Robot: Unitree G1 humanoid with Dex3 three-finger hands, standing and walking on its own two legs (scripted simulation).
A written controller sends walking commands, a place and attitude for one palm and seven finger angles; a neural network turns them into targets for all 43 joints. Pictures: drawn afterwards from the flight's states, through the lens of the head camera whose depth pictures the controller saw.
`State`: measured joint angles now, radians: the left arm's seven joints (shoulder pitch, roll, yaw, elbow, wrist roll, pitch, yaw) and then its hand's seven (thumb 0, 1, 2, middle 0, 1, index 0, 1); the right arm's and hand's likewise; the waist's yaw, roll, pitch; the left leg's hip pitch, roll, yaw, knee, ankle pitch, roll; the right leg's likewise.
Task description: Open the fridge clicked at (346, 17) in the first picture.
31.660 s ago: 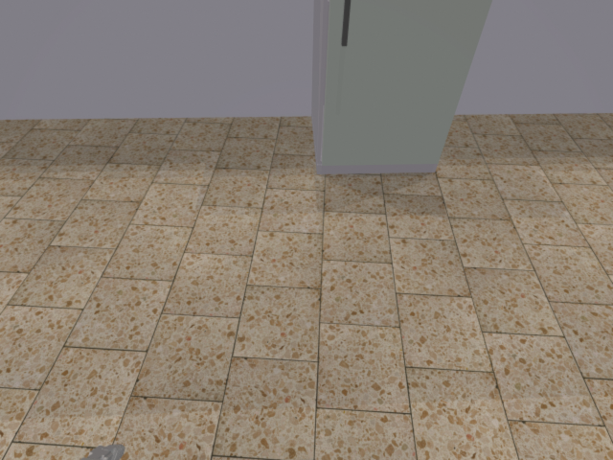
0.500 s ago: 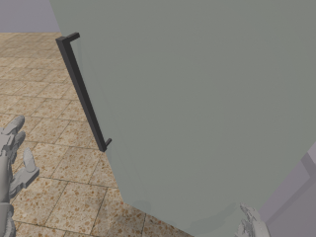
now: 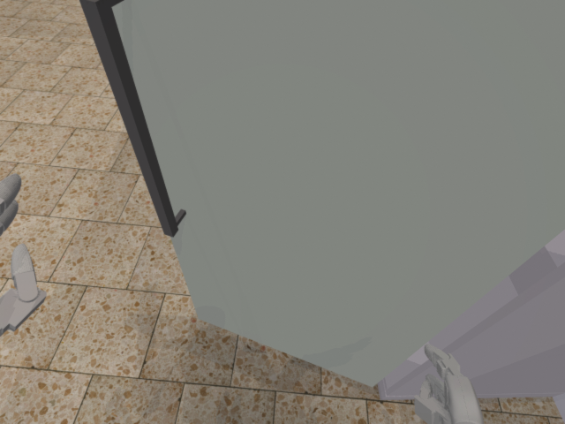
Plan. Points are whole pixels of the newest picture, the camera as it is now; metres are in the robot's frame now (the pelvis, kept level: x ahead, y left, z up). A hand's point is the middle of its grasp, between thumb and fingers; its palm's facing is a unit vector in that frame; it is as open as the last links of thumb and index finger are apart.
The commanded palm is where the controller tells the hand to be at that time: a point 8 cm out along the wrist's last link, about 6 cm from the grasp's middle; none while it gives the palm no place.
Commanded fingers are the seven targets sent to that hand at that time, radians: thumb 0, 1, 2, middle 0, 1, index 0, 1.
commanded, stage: step back with the hand held close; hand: left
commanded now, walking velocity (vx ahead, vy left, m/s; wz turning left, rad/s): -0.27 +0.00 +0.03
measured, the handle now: (152, 143) +0.46 +0.23 +0.13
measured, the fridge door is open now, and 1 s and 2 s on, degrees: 69 69 69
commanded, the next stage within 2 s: stop stepping back and stand still in 0.92 s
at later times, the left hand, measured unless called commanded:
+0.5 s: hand out of the picture +0.12 +0.27 +0.17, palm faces +0.46 -0.78 -0.42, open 7.4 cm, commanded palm +0.05 +0.31 +0.18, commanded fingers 0.00 0.90 0.90 -0.20 -0.30 -0.20 -0.30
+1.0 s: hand out of the picture +0.05 +0.28 +0.16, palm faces +0.41 -0.79 -0.46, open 7.4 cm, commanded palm -0.04 +0.32 +0.18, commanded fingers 0.00 0.90 0.90 -0.20 -0.30 -0.20 -0.30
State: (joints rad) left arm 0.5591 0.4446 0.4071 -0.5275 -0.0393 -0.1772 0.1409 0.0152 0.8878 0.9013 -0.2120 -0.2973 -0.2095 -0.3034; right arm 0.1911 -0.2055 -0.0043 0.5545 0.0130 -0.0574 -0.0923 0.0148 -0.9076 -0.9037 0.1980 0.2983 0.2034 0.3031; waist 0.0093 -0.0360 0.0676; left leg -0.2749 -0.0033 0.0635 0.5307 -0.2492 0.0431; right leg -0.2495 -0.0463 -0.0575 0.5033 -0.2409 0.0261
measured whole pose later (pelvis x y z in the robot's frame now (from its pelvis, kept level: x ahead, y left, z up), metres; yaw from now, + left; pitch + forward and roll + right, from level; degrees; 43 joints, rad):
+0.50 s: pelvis -0.08 +0.01 -0.01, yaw +1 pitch -2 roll -3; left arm 0.51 0.44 0.43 -0.57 -0.03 -0.24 0.16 0.01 0.89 0.90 -0.21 -0.30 -0.21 -0.30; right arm 0.23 -0.21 0.01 0.59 0.00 -0.12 -0.10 0.01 -0.91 -0.90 0.20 0.30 0.21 0.30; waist 0.01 -0.02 0.05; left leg -0.43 0.02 0.03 0.63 -0.15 0.06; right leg -0.30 0.00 -0.07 0.61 -0.29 0.02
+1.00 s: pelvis -0.17 +0.01 +0.00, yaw +1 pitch +0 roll +1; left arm 0.46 0.47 0.46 -0.54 -0.03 -0.25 0.16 0.01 0.89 0.90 -0.21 -0.30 -0.21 -0.30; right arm 0.12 -0.17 -0.01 0.59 0.01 -0.11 -0.08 0.01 -0.91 -0.90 0.20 0.30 0.20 0.30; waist 0.00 -0.11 0.12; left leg -0.31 0.00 0.05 0.53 -0.23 0.01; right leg -0.37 -0.05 0.01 0.71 -0.35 0.01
